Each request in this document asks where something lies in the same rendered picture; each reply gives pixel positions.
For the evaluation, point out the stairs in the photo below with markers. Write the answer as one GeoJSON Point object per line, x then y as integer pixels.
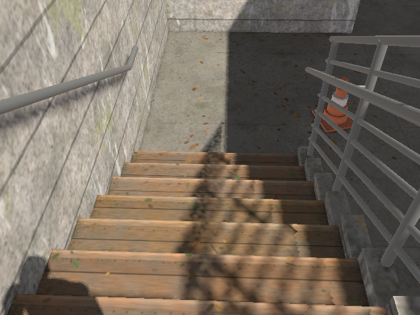
{"type": "Point", "coordinates": [203, 233]}

